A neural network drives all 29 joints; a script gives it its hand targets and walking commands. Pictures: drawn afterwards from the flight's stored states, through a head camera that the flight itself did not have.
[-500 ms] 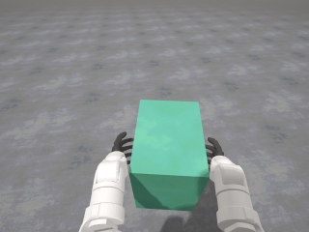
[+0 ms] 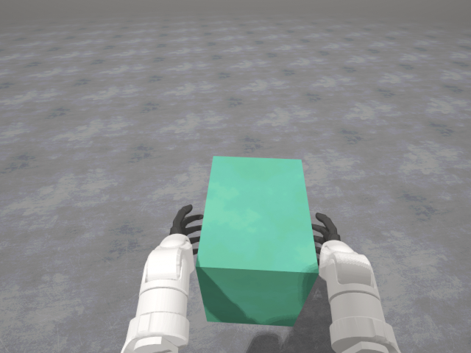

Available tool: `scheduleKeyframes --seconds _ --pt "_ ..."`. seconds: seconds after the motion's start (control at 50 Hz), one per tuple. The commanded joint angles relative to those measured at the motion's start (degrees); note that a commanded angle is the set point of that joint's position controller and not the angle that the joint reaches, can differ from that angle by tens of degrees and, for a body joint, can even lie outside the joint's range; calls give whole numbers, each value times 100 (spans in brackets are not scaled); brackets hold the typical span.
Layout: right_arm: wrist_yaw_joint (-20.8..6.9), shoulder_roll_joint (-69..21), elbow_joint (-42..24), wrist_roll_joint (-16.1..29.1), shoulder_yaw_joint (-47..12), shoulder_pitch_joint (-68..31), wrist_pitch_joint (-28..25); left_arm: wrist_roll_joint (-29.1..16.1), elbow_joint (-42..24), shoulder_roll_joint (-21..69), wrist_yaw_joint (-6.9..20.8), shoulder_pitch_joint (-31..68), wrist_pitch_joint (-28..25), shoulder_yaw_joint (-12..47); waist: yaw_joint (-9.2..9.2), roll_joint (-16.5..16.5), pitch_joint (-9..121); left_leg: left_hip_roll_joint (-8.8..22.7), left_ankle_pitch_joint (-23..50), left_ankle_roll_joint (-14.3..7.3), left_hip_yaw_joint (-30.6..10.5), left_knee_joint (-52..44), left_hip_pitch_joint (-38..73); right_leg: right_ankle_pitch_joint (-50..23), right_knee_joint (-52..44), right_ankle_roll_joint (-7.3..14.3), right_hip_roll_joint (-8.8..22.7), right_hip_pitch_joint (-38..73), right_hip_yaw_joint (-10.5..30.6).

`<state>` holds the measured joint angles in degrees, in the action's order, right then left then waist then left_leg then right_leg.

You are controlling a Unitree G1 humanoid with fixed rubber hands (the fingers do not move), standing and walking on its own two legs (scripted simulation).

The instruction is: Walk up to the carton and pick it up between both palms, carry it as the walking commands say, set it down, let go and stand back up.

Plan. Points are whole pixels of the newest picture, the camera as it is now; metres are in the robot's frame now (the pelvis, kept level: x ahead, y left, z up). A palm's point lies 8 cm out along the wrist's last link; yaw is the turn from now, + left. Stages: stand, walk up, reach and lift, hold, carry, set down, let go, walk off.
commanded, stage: hold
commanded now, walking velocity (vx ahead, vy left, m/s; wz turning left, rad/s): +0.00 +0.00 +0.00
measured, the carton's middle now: (253, 241) +0.36 +0.00 +0.01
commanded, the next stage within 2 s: carry in 0.78 s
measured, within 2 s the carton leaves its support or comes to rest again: neither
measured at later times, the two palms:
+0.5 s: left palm (179, 244) +0.31 +0.13 +0.07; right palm (329, 252) +0.31 -0.13 +0.06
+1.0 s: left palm (172, 224) +0.34 +0.15 +0.09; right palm (319, 233) +0.33 -0.12 +0.08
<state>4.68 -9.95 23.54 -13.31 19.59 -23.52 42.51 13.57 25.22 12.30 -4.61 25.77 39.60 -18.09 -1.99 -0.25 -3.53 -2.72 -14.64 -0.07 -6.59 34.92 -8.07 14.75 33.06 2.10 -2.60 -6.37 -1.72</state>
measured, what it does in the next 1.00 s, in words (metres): stands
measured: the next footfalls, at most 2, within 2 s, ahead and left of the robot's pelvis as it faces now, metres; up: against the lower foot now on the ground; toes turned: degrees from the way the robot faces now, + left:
right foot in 1.42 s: +0.34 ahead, -0.22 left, +0.00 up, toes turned -18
left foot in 1.70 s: +0.48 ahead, -0.04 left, +0.00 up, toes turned -15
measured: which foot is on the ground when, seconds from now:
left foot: down 0.00-1.00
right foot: down 0.00-0.96, up 0.98-1.00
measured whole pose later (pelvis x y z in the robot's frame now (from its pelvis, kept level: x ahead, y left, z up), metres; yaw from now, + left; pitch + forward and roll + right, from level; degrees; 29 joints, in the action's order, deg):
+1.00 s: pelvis +0.02 +0.02 +0.00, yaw -1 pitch -1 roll -1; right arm 5.9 -10.1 9.7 -9.0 15.7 -21.8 49.0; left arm 13.5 9.8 11.5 -4.4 23.7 47.7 -11.6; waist -1.9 0.5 2.8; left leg -1.5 -16.4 -2.1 -0.2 34.0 -16.3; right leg 18.5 38.0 2.0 -1.4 -20.0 -1.8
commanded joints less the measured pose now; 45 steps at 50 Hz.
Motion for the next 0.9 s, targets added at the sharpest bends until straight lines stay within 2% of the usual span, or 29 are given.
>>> scheduleKeyframes --seconds 0.0,0.06,0.2,0.24,0.28,0.38,0.48,0.52,0.56,0.58,0.64,0.66,0.68,0.72,0.74,0.76,0.78,0.8,0.82,0.86,0.88 --pt "-1340 -6043 -408 1458 -3701 -4287 -333 -1234 234 5719 1564 3031 55 3006 71 224 1630 -71 -123 -140 56 -916 341 407 -993 -142 52 -204 797" --pt "-1341 -6080 -408 1487 -3731 -4187 -341 -1274 83 5689 1556 3060 27 3080 69 157 1666 -54 31 -136 47 -921 360 226 -980 -138 65 -196 796" --pt "-1326 -6056 -506 1495 -3796 -4125 -336 -1247 220 5710 1571 2823 53 3039 51 234 1722 -60 141 -147 42 -930 388 87 -989 -167 69 -122 777" --pt "-1316 -6132 -522 1489 -3833 -3967 -339 -1317 -30 5692 1572 2956 23 3154 92 257 1861 -64 316 -142 44 -900 500 -83 -981 -182 77 -121 782" --pt "-1313 -6114 -681 1548 -3913 -4069 -354 -1306 -18 5699 1567 2810 36 3158 28 205 1936 -53 400 -138 39 -904 488 -204 -943 -182 68 -14 778" --pt "-1311 -6114 -635 1521 -3918 -3750 -306 -1317 -87 5686 1571 2718 59 3209 74 197 1970 -64 584 -136 37 -907 507 -426 -939 -190 58 44 754" --pt "-1316 -6059 -770 1547 -3971 -3755 -300 -1290 -134 5687 1573 2625 80 3260 55 163 1949 -72 597 -125 34 -929 513 -425 -957 -186 43 31 748" --pt "-1322 -6044 -759 1515 -3933 -3860 -284 -1245 -30 5662 1570 2568 89 3133 0 243 1897 -61 447 -142 41 -942 469 -275 -956 -190 33 36 751" --pt "-1319 -6053 -755 1550 -3958 -3826 -279 -1264 -42 5659 1586 2599 90 3146 21 249 1813 -70 401 -152 28 -928 460 -199 -978 -194 61 -46 777" --pt "-1312 -6067 -730 1529 -3930 -3827 -293 -1288 -104 5663 1585 2688 87 3187 68 151 1815 -70 386 -134 35 -929 451 -179 -972 -166 68 -47 792" --pt "-1314 -6024 -794 1549 -3976 -4005 -323 -1294 3 5674 1598 2746 67 3160 46 253 1805 -68 218 -154 27 -919 403 16 -975 -171 67 -108 771" --pt "-1305 -6004 -826 1548 -3938 -4063 -321 -1260 48 5703 1598 2681 84 3113 30 149 1785 -79 185 -143 44 -930 368 31 -972 -161 66 -80 774" --pt "-1312 -6019 -767 1532 -3954 -4026 -312 -1272 70 5684 1599 2707 73 3114 24 283 1782 -70 172 -155 36 -927 412 78 -991 -168 60 -134 758" --pt "-1296 -6047 -819 1552 -3960 -4093 -332 -1262 47 5651 1598 2716 60 3083 -11 234 1833 -76 242 -152 50 -916 407 -11 -979 -181 88 -70 803" --pt "-1296 -6044 -759 1537 -3940 -3981 -327 -1268 15 5669 1592 2724 65 3130 39 187 1796 -78 248 -145 65 -935 383 -20 -996 -175 85 -77 787" --pt "-1419 -5722 -827 1730 -4220 -4487 -175 -1194 107 5433 1579 3066 134 3483 119 219 1628 712 -890 -104 -61 -772 -799 1272 -1190 242 1211 -856 1428" --pt "-1401 -5771 -950 1821 -4334 -4430 -130 -1304 -195 5472 1542 3033 197 3566 45 464 1434 368 -1551 -64 274 41 -1131 2926 -1741 571 1400 -1046 1954" --pt "-1381 -5713 -1075 1914 -4385 -4833 -98 -1367 -377 5501 1518 3196 230 3629 2 1044 1398 48 -1251 58 812 1474 -935 3882 -2561 807 1885 -1728 2488" --pt "-1317 -5843 -1196 1960 -4463 -4700 -34 -1441 -546 5517 1449 3097 297 3657 38 1318 1490 71 -1044 127 1032 1493 -849 3879 -2867 800 2005 -1699 2384" --pt "-1204 -5943 -1918 2141 -4688 -4507 117 -1678 -1138 5689 1307 3097 458 3927 132 983 2155 284 -866 -48 961 505 -740 2783 -2214 740 1693 -1004 1927" --pt "-1185 -6010 -2124 2258 -4776 -4437 209 -1773 -1464 5674 1239 3127 538 4046 207 848 2401 300 -652 -135 918 -83 -362 2171 -1814 670 1511 -1077 1752"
